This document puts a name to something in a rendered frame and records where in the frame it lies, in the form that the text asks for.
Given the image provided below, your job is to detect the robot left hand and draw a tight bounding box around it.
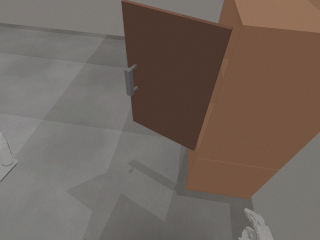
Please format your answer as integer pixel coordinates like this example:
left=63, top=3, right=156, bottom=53
left=0, top=132, right=18, bottom=182

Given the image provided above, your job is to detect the handle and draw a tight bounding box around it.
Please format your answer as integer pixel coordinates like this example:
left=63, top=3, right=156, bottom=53
left=124, top=64, right=138, bottom=97

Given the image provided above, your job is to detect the cupboard door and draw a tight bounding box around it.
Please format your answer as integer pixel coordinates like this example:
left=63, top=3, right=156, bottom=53
left=121, top=0, right=233, bottom=151

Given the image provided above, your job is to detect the robot right hand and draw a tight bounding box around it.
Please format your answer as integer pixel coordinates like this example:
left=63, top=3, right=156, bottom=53
left=238, top=208, right=275, bottom=240

